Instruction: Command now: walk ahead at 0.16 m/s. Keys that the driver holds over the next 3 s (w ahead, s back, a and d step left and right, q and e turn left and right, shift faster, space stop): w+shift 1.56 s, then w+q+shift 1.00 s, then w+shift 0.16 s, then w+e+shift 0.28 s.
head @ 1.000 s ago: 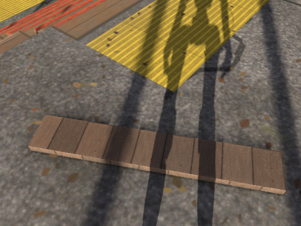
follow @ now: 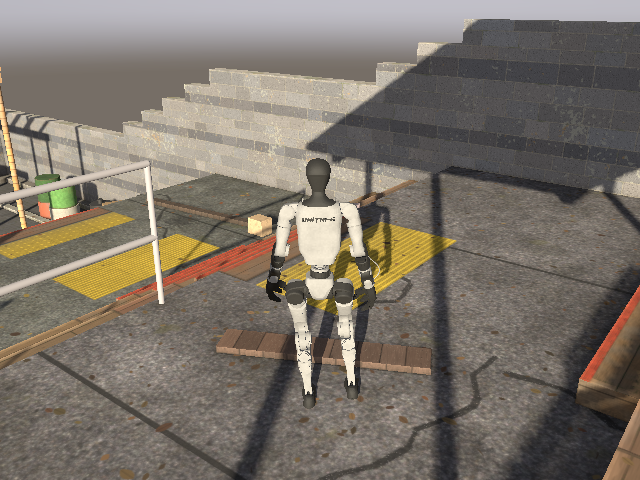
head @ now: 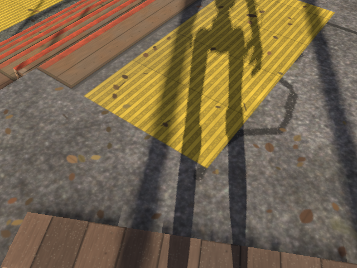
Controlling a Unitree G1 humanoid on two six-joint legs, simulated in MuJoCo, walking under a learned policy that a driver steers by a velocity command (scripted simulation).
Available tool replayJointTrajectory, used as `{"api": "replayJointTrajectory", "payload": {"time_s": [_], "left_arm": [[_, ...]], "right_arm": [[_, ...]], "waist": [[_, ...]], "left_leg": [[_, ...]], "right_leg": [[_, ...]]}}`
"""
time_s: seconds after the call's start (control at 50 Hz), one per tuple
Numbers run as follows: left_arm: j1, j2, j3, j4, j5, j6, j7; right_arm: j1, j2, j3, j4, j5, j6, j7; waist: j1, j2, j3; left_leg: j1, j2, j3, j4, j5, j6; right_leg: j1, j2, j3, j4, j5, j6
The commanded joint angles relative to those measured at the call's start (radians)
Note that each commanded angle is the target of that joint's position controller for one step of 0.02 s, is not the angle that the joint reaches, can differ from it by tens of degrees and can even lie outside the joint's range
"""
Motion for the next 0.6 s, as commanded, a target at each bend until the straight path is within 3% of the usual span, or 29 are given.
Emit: {"api": "replayJointTrajectory", "payload": {"time_s": [0.02,0.04,0.06,0.1,0.14,0.2,0.22,0.24,0.26,0.28,0.3,0.32,0.36,0.38,0.44,0.5,0.54,0.56,0.58,0.6], "left_arm": [[0.046,0.086,0.02,-0.016,-0.003,0.014,0.001],[0.004,0.109,0.025,-0.034,-0.008,0.001,-0.004],[-0.036,0.127,0.03,-0.052,-0.016,-0.015,-0.012],[-0.079,0.115,0.029,-0.061,-0.028,-0.048,-0.027],[-0.081,0.089,0.026,-0.05,-0.03,-0.077,-0.041],[-0.021,0.067,0.026,-0.008,-0.037,-0.103,-0.054],[0.093,0.029,0.012,0.016,0.05,-0.079,-0.074],[0.183,0.051,0.024,0.053,0.057,-0.075,-0.071],[0.316,0.126,0.04,0.08,0.058,-0.082,-0.06],[0.385,0.23,0.061,0.078,0.064,-0.082,-0.052],[0.36,0.231,0.065,0.08,0.06,-0.077,-0.048],[0.298,0.196,0.057,0.059,0.047,-0.079,-0.053],[0.252,0.174,0.049,0.041,0.033,-0.088,-0.064],[0.259,0.154,0.042,0.043,0.03,-0.094,-0.066],[0.314,0.128,0.033,0.067,0.027,-0.106,-0.067],[0.347,0.127,0.028,0.074,0.031,-0.117,-0.062],[0.349,0.129,0.026,0.074,0.024,-0.115,-0.058],[0.348,0.155,0.027,0.074,0.017,-0.112,-0.058],[0.345,0.17,0.026,0.081,0.018,-0.109,-0.061],[0.347,0.192,0.025,0.086,0.024,-0.108,-0.068]], "right_arm": [[-0.013,-0.182,-0.044,-0.051,0.02,0.007,-0.015],[0.019,-0.239,-0.066,-0.05,0.037,0.013,-0.018],[0.05,-0.249,-0.074,-0.049,0.042,0.016,-0.024],[0.096,-0.226,-0.076,-0.055,0.043,0.008,-0.035],[0.108,-0.216,-0.078,-0.069,0.049,0.001,-0.038],[0.028,-0.227,-0.083,-0.114,0.062,0.01,-0.027],[0.049,-0.215,-0.089,-0.101,-0.008,0.015,-0.002],[0.026,-0.195,-0.09,-0.109,-0.012,0.012,0.006],[-0.069,-0.132,-0.072,-0.156,-0.01,0.006,0.012],[-0.154,-0.053,-0.048,-0.221,-0.005,-0.008,0.023],[-0.188,-0.111,-0.058,-0.237,-0.02,-0.011,0.029],[-0.177,-0.136,-0.066,-0.228,-0.013,-0.012,0.04],[-0.125,-0.153,-0.07,-0.211,-0.021,-0.007,0.058],[-0.129,-0.149,-0.069,-0.212,-0.03,0.003,0.066],[-0.216,-0.112,-0.056,-0.261,-0.03,0.025,0.073],[-0.318,-0.106,-0.043,-0.331,-0.023,0.037,0.067],[-0.379,-0.089,-0.026,-0.37,-0.019,0.044,0.071],[-0.404,-0.075,-0.014,-0.388,-0.017,0.047,0.076],[-0.405,-0.076,-0.014,-0.392,-0.014,0.052,0.075],[-0.343,-0.093,-0.022,-0.384,-0.014,0.054,0.067]], "waist": [[0.014,0.129,-0.04],[-0.012,0.156,-0.012],[-0.025,0.159,0.006],[-0.037,0.113,0.029],[-0.029,0.08,0.015],[0.03,0.087,-0.009],[0.063,0.059,-0.039],[0.096,0.043,-0.044],[0.169,-0.073,-0.05],[0.195,-0.233,-0.031],[0.171,-0.101,0.047],[0.127,-0.032,0.053],[0.077,-0.042,0.024],[0.072,-0.045,0.033],[0.072,-0.047,0.103],[0.063,-0.036,0.155],[0.064,-0.025,0.184],[0.068,-0.029,0.192],[0.06,-0.036,0.196],[0.027,-0.07,0.128]], "left_leg": [[-0.069,0.308,-0.253,-0.174,-0.186,0.119],[-0.025,0.354,-0.348,-0.218,-0.377,0.146],[0.044,0.407,-0.441,-0.244,-0.506,0.164],[0.176,0.458,-0.526,-0.257,-0.556,0.173],[0.234,0.449,-0.498,-0.246,-0.497,0.163],[0.1,0.347,-0.346,-0.207,-0.412,0.121],[0.024,0.271,-0.23,-0.145,-0.411,0.101],[-0.156,0.214,-0.166,-0.035,-0.409,0.074],[-0.392,0.144,-0.073,0.202,-0.365,0.03],[-0.676,0.066,0.018,0.481,-0.392,-0.01],[-0.779,0.127,-0.066,0.6,-0.329,-0.001],[-0.786,0.17,-0.104,0.665,-0.235,-0.01],[-0.73,0.193,-0.079,0.733,-0.164,-0.039],[-0.722,0.199,-0.062,0.771,-0.135,-0.052],[-0.755,0.216,-0.026,0.814,-0.055,-0.078],[-0.761,0.236,-0.018,0.762,-0.036,-0.073],[-0.652,0.23,0.022,0.615,-0.011,-0.052],[-0.557,0.21,0.07,0.544,-0.043,-0.027],[-0.494,0.191,0.095,0.505,-0.059,-0.001],[-0.381,0.123,0.154,0.534,-0.153,0.035]], "right_leg": [[0.142,0.011,-0.037,-0.069,-0.03,-0.01],[0.063,0.024,-0.065,-0.044,-0.083,-0.02],[-0.025,0.006,-0.051,-0.032,-0.128,-0.036],[-0.145,-0.016,-0.031,-0.047,-0.164,-0.069],[-0.141,-0.019,-0.036,-0.095,-0.166,-0.091],[0.105,0.029,-0.116,-0.302,-0.086,-0.104],[0.306,0.114,-0.203,-0.416,-0.055,-0.097],[0.528,0.099,-0.185,-0.411,-0.037,-0.098],[0.718,-0.055,0.026,-0.501,-0.217,-0.134],[0.835,-0.295,0.409,-0.62,-0.456,-0.205],[0.747,-0.358,0.49,-0.613,-0.488,-0.271],[0.725,-0.3,0.414,-0.595,-0.45,-0.254],[0.662,-0.216,0.284,-0.63,-0.355,-0.215],[0.626,-0.191,0.24,-0.648,-0.306,-0.213],[0.543,-0.149,0.135,-0.695,-0.13,-0.228],[0.512,-0.143,0.055,-0.731,0.041,-0.224],[0.463,-0.139,0.002,-0.794,0.13,-0.217],[0.426,-0.161,-0.016,-0.851,0.205,-0.221],[0.447,-0.16,-0.05,-0.845,0.341,-0.213],[0.48,-0.168,-0.104,-0.732,0.723,-0.213]]}}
